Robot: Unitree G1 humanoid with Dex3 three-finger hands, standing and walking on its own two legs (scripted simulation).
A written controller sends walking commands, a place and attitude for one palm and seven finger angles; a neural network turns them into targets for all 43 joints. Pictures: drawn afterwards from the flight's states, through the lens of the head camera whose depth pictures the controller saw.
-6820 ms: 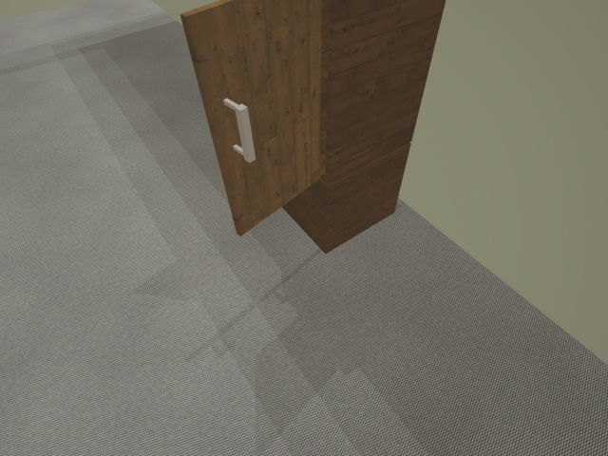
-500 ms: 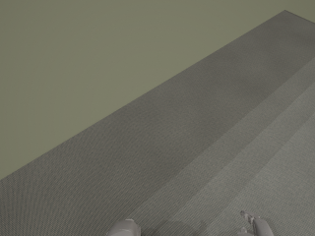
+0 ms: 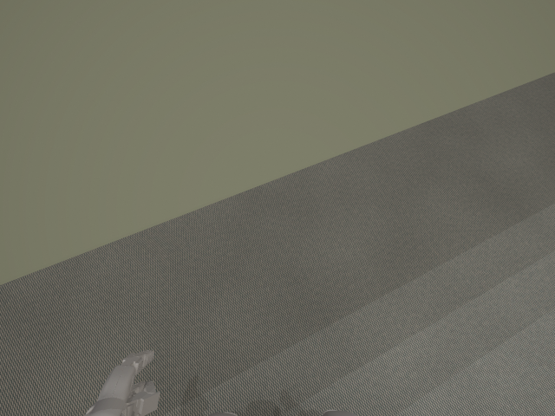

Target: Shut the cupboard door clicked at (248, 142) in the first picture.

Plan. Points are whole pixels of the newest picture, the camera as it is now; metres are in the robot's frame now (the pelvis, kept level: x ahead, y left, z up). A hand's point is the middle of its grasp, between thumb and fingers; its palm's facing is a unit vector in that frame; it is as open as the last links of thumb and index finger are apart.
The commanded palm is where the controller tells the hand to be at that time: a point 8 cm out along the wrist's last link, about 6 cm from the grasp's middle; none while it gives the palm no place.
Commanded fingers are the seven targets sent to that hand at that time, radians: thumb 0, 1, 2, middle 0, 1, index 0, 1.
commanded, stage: walk to a spot facing it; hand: left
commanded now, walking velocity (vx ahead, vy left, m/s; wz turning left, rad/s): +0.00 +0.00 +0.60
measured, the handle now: out of the picture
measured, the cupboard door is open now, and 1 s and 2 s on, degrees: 100 100 100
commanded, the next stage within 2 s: none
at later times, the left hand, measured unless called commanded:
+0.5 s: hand out of the picture -0.04 +0.20 -0.19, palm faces +0.35 -0.90 -0.26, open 7.3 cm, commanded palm none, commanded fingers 0.00 0.90 0.90 -0.20 -0.30 -0.20 -0.30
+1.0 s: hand out of the picture +0.06 +0.19 -0.15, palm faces +0.53 -0.80 -0.28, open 7.3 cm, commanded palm none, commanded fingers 0.00 0.90 0.90 -0.20 -0.30 -0.20 -0.30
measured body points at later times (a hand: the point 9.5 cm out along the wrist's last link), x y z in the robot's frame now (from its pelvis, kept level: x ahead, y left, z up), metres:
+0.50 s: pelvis +0.02 -0.01 -0.02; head +0.07 +0.03 +0.43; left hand -0.06 +0.25 -0.17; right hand +0.25 -0.21 -0.14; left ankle +0.00 +0.09 -0.74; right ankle -0.02 -0.13 -0.72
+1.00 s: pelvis +0.06 -0.05 +0.00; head +0.12 -0.03 +0.44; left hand +0.03 +0.23 -0.13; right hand +0.24 -0.24 -0.16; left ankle -0.01 +0.07 -0.71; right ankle +0.11 -0.15 -0.74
